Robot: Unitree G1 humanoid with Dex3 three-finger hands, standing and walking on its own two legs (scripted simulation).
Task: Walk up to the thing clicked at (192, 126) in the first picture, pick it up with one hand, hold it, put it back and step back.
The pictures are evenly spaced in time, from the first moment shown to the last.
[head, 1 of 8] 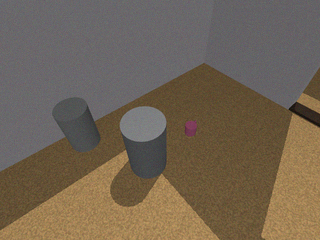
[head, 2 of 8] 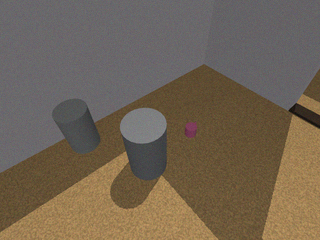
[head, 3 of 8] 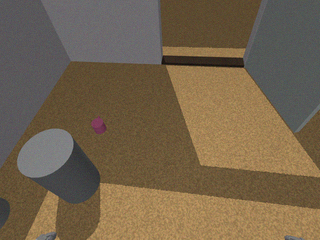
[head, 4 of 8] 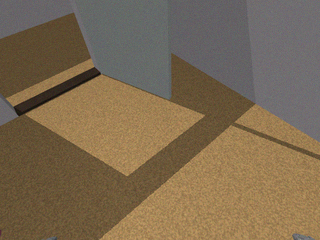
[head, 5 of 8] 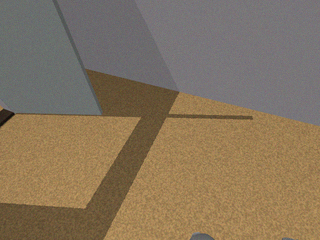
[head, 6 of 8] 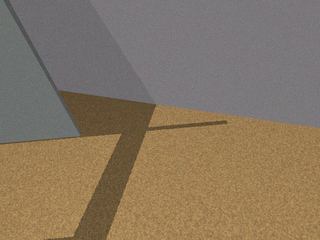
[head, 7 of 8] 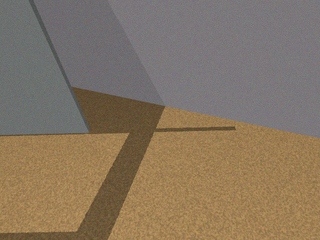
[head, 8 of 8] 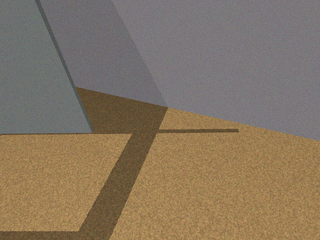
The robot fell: no
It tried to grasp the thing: no
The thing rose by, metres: 0.00
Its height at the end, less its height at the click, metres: +0.00
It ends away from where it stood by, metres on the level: 0.00
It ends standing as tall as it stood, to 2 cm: yes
